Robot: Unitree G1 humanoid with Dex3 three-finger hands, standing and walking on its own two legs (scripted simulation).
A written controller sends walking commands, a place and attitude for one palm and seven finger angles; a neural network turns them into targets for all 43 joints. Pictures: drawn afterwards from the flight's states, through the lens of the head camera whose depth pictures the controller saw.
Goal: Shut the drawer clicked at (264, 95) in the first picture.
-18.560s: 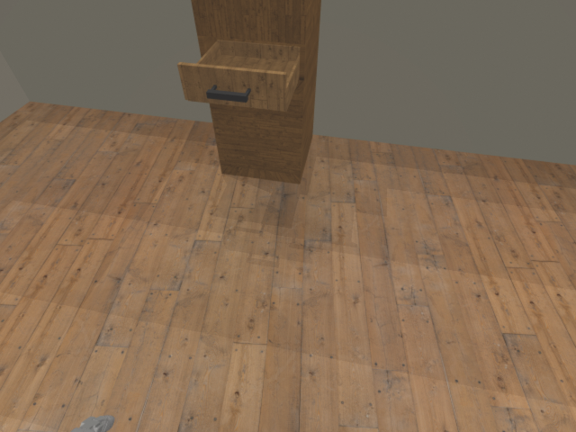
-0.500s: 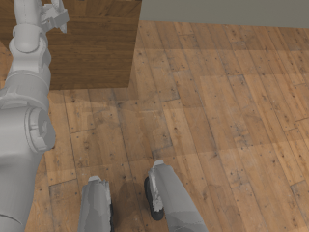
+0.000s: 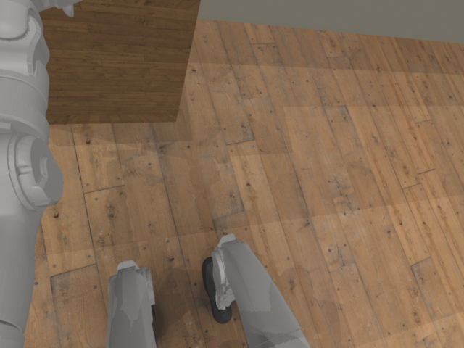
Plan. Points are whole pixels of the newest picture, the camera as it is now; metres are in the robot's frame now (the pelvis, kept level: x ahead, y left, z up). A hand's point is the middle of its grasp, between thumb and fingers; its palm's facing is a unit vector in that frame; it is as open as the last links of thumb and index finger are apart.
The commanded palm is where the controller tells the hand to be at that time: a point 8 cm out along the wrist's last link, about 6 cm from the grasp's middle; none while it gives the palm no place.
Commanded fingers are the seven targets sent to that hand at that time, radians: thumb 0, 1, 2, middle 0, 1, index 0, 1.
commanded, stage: pull the fist back off the drawer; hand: left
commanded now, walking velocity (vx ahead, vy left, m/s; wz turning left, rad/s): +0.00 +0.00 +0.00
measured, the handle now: out of the picture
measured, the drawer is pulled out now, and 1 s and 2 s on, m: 0.00 0.00 0.00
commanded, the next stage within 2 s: draw the hand back to the body in 0.54 s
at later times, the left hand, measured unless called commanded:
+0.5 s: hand out of the picture +0.61 +0.11 +0.07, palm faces -0.03 -1.00 -0.04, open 3.3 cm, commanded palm +0.58 +0.13 +0.07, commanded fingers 0.00 0.90 0.90 -1.40 -1.60 -1.40 -1.60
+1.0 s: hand (3, 15) +0.48 +0.15 +0.16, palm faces +0.01 -1.00 -0.04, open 3.3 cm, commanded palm +0.46 +0.19 +0.16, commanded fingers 0.00 0.90 0.90 -1.40 -1.60 -1.40 -1.60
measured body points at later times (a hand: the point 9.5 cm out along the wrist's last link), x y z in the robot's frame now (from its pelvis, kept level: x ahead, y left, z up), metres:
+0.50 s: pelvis +0.03 +0.00 +0.03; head +0.23 +0.02 +0.43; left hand +0.60 +0.16 +0.07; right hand +0.01 -0.24 -0.08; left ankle +0.05 +0.10 -0.55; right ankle +0.09 -0.13 -0.55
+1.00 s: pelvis +0.08 -0.01 +0.12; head +0.19 +0.00 +0.55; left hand +0.48 +0.21 +0.17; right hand +0.19 -0.25 +0.00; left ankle +0.05 +0.10 -0.55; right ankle +0.09 -0.13 -0.55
